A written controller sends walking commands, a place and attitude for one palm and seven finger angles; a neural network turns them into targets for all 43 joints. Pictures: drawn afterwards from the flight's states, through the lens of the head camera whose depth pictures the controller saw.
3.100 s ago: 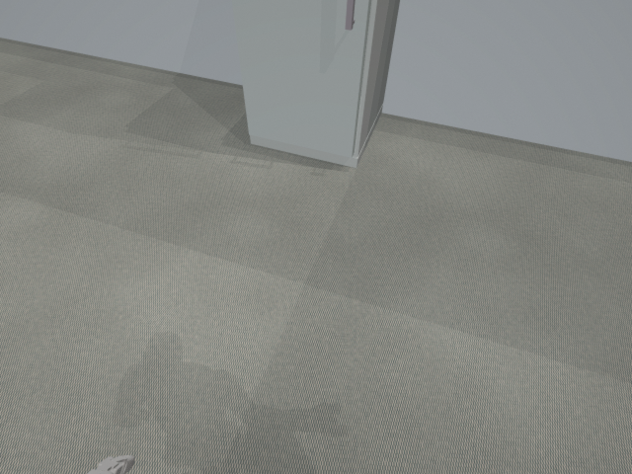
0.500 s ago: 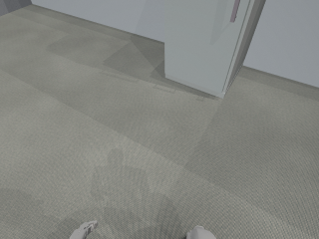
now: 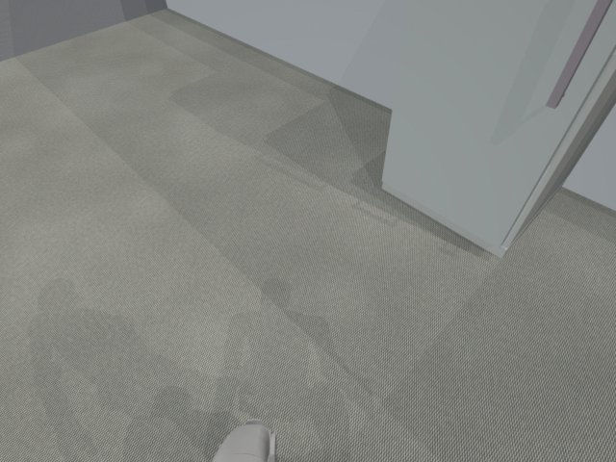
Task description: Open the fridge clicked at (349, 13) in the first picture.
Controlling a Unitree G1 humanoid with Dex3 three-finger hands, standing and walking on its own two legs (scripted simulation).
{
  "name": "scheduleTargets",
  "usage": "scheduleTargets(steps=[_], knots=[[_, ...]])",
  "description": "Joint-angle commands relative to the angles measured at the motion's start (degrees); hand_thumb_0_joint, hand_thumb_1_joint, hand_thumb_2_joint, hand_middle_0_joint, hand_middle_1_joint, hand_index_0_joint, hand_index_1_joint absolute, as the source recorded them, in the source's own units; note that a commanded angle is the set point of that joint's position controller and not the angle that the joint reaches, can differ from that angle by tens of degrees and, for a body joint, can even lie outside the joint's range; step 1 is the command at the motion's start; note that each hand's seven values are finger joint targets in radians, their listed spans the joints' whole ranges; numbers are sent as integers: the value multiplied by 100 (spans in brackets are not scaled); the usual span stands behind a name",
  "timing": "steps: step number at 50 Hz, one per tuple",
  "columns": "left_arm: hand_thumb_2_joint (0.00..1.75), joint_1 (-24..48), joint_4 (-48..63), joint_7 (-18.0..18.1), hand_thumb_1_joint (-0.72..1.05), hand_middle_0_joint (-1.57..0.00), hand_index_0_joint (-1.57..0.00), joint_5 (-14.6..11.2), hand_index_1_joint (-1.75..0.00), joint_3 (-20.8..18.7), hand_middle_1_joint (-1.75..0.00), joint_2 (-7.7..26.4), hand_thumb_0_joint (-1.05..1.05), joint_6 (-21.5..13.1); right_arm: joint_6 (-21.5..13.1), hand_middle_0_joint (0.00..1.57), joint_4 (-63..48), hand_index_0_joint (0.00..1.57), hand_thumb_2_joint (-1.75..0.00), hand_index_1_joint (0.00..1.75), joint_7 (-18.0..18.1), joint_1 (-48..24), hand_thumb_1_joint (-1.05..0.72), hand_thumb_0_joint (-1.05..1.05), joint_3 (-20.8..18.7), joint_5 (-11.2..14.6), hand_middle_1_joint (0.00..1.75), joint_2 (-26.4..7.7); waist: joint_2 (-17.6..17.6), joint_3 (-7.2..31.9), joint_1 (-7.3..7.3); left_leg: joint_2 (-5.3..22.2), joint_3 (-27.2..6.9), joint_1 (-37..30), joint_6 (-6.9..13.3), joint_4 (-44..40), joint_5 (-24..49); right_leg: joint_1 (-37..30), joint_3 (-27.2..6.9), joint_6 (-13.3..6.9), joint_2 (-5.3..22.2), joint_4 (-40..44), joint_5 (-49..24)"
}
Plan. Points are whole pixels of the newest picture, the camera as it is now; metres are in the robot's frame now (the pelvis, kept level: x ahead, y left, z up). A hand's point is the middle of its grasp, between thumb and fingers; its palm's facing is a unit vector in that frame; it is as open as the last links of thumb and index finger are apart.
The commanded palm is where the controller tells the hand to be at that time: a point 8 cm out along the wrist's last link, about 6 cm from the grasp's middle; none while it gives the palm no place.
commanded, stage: walk to a spot facing it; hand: right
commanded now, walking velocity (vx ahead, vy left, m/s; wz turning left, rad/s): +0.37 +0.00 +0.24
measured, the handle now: (598, 17) +1.02 -0.55 +0.14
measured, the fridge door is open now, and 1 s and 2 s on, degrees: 0 0 0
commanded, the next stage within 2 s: turn to face it in 0.88 s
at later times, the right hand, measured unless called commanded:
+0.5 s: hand (432, 400) +0.27 -0.16 -0.17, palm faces -0.01 +0.98 -0.22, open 7.2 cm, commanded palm none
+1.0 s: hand (397, 241) +0.59 -0.13 -0.16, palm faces -0.21 +0.95 -0.23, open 7.3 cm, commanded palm none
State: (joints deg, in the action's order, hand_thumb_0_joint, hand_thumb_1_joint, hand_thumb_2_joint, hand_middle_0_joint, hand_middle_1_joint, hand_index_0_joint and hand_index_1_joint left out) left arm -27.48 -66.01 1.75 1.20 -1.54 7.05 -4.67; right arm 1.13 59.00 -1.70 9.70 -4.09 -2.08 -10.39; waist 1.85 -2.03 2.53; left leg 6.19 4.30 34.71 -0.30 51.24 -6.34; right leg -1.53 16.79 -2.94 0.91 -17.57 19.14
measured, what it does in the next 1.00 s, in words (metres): walks ahead: left foot, then right foot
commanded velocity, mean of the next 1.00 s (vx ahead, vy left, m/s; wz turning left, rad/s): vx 0.32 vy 0.00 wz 0.24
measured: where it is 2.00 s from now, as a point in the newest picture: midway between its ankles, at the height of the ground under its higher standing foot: (302, 345)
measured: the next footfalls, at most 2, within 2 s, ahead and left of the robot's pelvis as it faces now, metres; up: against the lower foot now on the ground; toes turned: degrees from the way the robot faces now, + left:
left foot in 0.18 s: +0.21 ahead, +0.12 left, +0.00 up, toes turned +11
right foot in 0.60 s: +0.46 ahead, -0.12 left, +0.00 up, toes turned -7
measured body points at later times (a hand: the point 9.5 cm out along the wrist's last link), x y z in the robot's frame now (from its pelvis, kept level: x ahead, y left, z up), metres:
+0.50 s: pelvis +0.25 +0.03 -0.01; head +0.26 +0.03 +0.44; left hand +0.30 +0.28 -0.15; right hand +0.27 -0.22 -0.16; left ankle +0.18 +0.12 -0.74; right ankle +0.36 -0.13 -0.70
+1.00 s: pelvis +0.47 +0.04 -0.01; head +0.49 +0.08 +0.44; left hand +0.37 +0.25 -0.18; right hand +0.60 -0.18 -0.15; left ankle +0.55 +0.18 -0.72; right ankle +0.42 -0.11 -0.74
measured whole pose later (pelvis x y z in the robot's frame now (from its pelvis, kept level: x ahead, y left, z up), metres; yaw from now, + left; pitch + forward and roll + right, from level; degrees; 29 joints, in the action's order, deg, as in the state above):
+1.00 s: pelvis +0.47 +0.04 -0.01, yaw +15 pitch -1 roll -2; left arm -20.5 -62.4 0.4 1.8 -3.4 9.7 -2.0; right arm 0.5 55.9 -2.2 10.9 -5.2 -1.6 -9.9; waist -1.4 -4.1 1.2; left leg 6.7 6.7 30.2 -0.3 42.2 -11.7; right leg 1.9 19.6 4.6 8.2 -26.1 20.7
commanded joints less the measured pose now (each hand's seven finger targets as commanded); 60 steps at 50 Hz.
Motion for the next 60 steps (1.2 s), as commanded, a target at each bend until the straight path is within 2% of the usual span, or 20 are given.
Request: scheduleTargets(steps=[1,5,7,8,9,10,13,17,26,28,29,31,35,39,48,50,51,52,53,60], knots=[[90,-768,-35,24,90,-20,-20,48,-30,-97,-30,661,0,-75,-179,20,-546,20,-90,30,-7,-889,-90,0,105,41,30,4,-780,-780,165,-107,310,492,152,-854,-328,-330,-761,-305,1747,556,-3371],[90,-764,-111,30,90,-20,-20,44,-30,-114,-30,782,0,-16,-271,20,-428,20,-90,30,47,-426,-90,0,93,43,30,-67,-879,-413,-102,-615,711,-678,473,-1430,-992,-451,-467,-268,1769,-445,-5699],[90,-492,-51,21,90,-20,-20,-7,-30,-135,-30,900,0,-5,-364,20,-66,20,-90,30,84,752,-90,0,-5,6,30,-273,-861,276,-676,-826,793,-2343,636,-1978,-559,-8,-214,-35,1562,-1936,-6051],[90,-375,58,-44,90,-20,-20,-69,-30,-128,-30,835,0,-14,-441,20,188,20,-90,30,121,1559,-90,0,-116,-9,30,-641,-470,811,-1034,-195,66,-3947,934,-2061,-149,1263,-135,141,1395,-3282,-4784],[90,-440,275,-54,90,-20,-20,-155,-30,-95,-30,476,0,-69,-487,20,323,20,-90,30,201,2239,-90,0,-272,32,30,-1213,760,1569,-1141,1531,-2571,-5499,1708,-2441,762,3025,-150,413,492,-5270,-179],[90,-30,450,-35,90,-20,-20,-169,-30,-124,-30,559,0,-43,-449,20,349,20,-90,30,252,2205,-90,0,-270,172,30,-1369,488,1458,-1028,2043,-3519,-5341,2101,-3075,1367,3668,-951,343,208,-6476,1361],[90,625,578,-98,90,-20,-20,-51,-30,-164,-30,314,0,78,-485,20,152,20,-90,30,289,1075,-90,0,-88,146,30,-688,-196,-101,-523,1481,-2009,-2902,1420,-3575,368,3766,-1589,307,930,-6110,161],[90,168,507,-150,90,-20,-20,27,-30,-163,-30,15,0,292,-614,20,51,20,-90,30,297,711,-90,0,-2,34,30,-325,107,-337,39,907,-675,-1627,1026,-3855,470,3025,-1343,466,999,-4716,-98],[90,1762,1102,-360,90,-20,-20,23,-30,-157,-30,482,0,118,-584,20,215,20,-90,30,221,1166,-90,0,-35,59,30,-790,545,-370,-347,731,-557,-2690,815,-3425,830,2659,-752,413,603,-1931,-747],[90,1134,911,-296,90,-20,-20,54,-30,-226,-30,728,0,69,-564,20,233,20,-90,30,222,1099,-90,0,-45,92,30,-868,168,-16,46,549,-308,-2560,676,-2369,1706,1452,-538,338,317,-1366,-911],[90,330,681,-238,90,-20,-20,95,-30,-312,-30,1070,0,40,-552,20,186,20,-90,30,207,1103,-90,0,-31,120,30,-784,-329,480,370,300,-79,-2040,468,-1150,1695,138,-865,196,541,-1113,-1082],[90,-794,446,-156,90,-20,-20,116,-30,-490,-30,2009,0,62,-574,20,-132,20,-90,30,150,1014,-90,0,31,164,30,-419,-2314,1250,639,-706,-44,-91,181,2060,-2614,-1189,-3989,-723,2873,34,-1288],[90,795,767,-98,90,-20,-20,69,-30,-223,-30,1029,0,-2,-413,20,-33,20,-90,30,58,596,-90,0,-12,67,30,-319,-902,-405,-15,149,-432,89,171,2270,-1384,1078,-2380,-302,2338,577,-340],[90,980,786,-72,90,-20,-20,32,-30,-211,-30,913,0,-22,-123,20,-59,20,-90,30,39,922,-90,0,-21,50,30,-42,-1067,-433,-349,196,-215,-289,34,1552,-805,1734,-1042,-137,1937,816,-441],[90,854,805,-100,90,-20,-20,60,-30,-429,-30,1220,0,107,-152,20,-638,20,-90,30,-56,126,-90,0,-123,51,30,-150,-773,-289,-245,-21,316,-834,-1,-1110,-511,806,-258,-111,2099,17,-1229],[90,832,753,-117,90,-20,-20,48,-30,-381,-30,1198,0,157,-273,20,-384,20,-90,30,10,911,-90,0,-142,20,30,-340,-358,203,-604,-399,567,-2223,106,-1839,-274,1040,-46,75,1763,-1444,-2347],[90,722,723,-159,90,-20,-20,13,-30,-305,-30,961,0,152,-384,20,-127,20,-90,30,85,1675,-90,0,-217,-22,30,-752,434,675,-931,106,-43,-3379,244,-2177,431,1729,94,296,1337,-2942,-1683],[90,376,843,-185,90,-20,-20,-56,-30,-192,-30,406,0,147,-483,20,-4,20,-90,30,169,2058,-90,0,-349,-8,30,-1448,2171,1353,-862,1761,-2312,-4416,841,-2666,1951,3125,-202,535,438,-4767,1420],[90,514,902,-126,90,-20,-20,-108,-30,-195,-30,642,0,245,-473,20,-25,20,-90,30,230,2036,-90,0,-276,138,30,-1477,1494,1668,-819,2008,-2419,-4121,1146,-3073,2334,2927,-1203,462,491,-5269,1724],[90,597,612,-127,90,-20,-20,-49,-30,-151,-30,429,0,523,-419,20,-366,20,-90,30,343,171,-90,0,26,69,30,-644,440,404,-124,1460,-111,-2155,717,-3374,1935,2667,-1484,575,711,-4645,292]])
